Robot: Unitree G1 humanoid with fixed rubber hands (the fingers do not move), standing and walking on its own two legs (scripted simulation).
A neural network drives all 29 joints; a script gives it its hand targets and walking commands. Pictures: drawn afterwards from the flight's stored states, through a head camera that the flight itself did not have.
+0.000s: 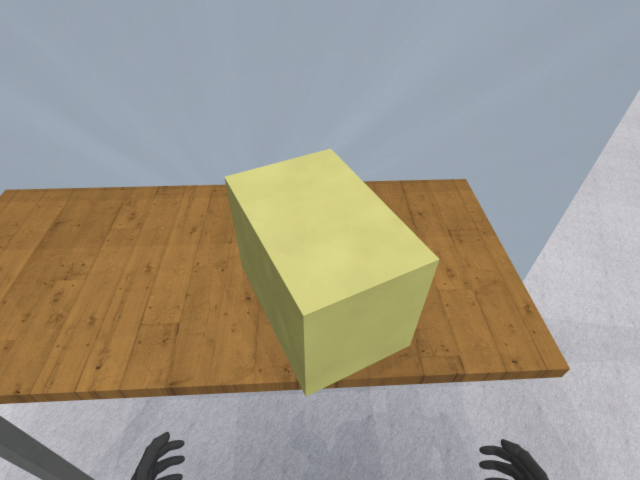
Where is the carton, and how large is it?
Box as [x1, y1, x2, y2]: [224, 149, 439, 396]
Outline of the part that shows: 331,149 323,150 224,177 242,266 306,396 409,345 439,259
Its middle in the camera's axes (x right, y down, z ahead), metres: +0.00 +0.03 +0.59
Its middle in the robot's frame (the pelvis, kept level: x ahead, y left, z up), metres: +0.43 +0.02 +0.03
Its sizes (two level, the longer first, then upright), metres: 0.277 0.181 0.200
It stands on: a table, 0.71 m high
